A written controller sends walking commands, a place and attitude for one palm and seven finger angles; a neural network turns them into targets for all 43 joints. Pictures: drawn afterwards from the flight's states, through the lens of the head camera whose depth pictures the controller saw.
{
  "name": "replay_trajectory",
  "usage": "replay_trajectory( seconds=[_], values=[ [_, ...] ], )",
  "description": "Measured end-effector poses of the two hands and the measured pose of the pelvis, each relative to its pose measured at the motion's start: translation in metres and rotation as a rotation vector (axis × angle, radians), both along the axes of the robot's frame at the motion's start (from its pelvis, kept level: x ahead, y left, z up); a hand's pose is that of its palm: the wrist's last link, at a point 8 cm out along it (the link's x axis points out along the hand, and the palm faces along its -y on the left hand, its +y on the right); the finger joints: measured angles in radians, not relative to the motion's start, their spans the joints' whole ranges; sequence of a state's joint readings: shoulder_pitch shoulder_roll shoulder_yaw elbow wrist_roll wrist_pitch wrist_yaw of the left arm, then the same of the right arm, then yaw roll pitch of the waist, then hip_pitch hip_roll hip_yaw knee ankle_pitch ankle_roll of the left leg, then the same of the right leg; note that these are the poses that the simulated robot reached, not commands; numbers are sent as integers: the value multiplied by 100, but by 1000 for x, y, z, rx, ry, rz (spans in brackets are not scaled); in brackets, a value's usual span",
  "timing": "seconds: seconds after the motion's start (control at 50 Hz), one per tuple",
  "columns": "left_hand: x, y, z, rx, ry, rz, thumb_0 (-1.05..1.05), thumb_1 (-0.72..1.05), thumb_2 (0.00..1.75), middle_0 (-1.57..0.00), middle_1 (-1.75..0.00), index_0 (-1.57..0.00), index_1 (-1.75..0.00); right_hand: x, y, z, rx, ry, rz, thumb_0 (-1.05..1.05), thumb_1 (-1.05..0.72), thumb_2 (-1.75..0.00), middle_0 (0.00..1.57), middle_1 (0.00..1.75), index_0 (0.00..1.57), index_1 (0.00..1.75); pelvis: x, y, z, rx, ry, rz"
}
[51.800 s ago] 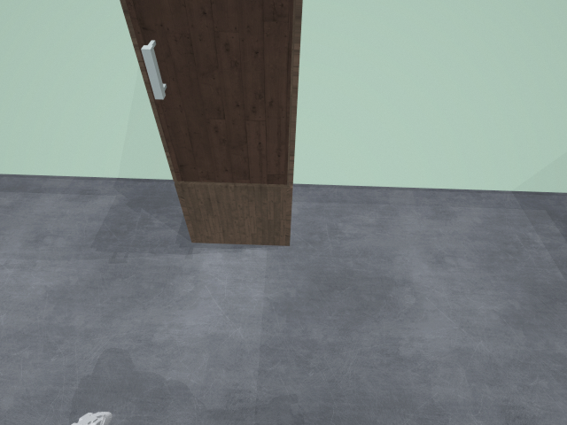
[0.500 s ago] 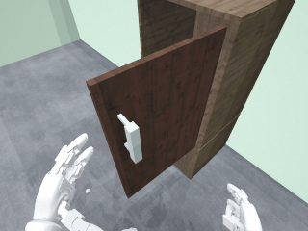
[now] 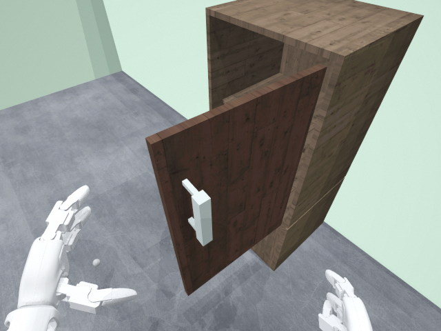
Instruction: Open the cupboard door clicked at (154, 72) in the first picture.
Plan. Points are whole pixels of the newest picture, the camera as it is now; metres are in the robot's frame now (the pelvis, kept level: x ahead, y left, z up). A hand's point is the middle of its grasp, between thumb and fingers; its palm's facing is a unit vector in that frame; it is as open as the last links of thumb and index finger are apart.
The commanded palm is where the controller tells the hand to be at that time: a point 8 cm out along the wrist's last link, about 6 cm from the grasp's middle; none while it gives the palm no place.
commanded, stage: draw the hand back to the body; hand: left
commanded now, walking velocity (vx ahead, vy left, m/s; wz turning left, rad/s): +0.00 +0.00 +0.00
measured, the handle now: (196, 212) +0.31 +0.09 +0.07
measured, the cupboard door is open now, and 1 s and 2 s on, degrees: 86 86 86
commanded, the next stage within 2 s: step back with the hand held close in 0.90 s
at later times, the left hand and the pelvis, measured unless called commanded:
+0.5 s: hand (64, 211) +0.23 +0.25 +0.16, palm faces +0.42 -0.82 -0.39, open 9.3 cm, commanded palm +0.18 +0.30 +0.19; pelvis +0.03 +0.00 +0.02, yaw -1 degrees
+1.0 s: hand (68, 214) +0.22 +0.24 +0.17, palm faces +0.44 -0.81 -0.39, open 7.4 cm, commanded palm +0.17 +0.28 +0.19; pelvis +0.03 -0.02 +0.02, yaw -1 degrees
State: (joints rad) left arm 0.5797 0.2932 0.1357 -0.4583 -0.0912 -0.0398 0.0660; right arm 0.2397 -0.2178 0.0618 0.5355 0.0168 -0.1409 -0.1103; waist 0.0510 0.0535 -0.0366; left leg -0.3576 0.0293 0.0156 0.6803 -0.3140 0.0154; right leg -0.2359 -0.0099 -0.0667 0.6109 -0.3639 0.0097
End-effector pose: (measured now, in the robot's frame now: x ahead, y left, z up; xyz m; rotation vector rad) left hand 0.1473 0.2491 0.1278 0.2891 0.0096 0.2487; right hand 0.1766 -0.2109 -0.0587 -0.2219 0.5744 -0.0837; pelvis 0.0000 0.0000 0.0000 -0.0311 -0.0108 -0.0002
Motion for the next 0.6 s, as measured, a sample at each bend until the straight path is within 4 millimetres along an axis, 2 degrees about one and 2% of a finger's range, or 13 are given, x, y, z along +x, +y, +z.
replay_trajectory(
  seconds=[0.32, 0.6],
  values=[
    [25, 32, 33, 116, -45, 123, 0, 25, 62, -19, -30, -19, -31, 26, 5, 4, -2, 72, 22, 2, -90, -90, 21, 30, 20, 30, 24, 5, 17, 23, -43, -19],
    [40, 45, 64, 184, -135, 184, 1, 72, 82, -21, -30, -21, -31, 37, -6, 1, 13, 103, 7, 2, -91, -90, 21, 30, 20, 30, 34, -1, 19, 28, -44, -25]
  ],
)
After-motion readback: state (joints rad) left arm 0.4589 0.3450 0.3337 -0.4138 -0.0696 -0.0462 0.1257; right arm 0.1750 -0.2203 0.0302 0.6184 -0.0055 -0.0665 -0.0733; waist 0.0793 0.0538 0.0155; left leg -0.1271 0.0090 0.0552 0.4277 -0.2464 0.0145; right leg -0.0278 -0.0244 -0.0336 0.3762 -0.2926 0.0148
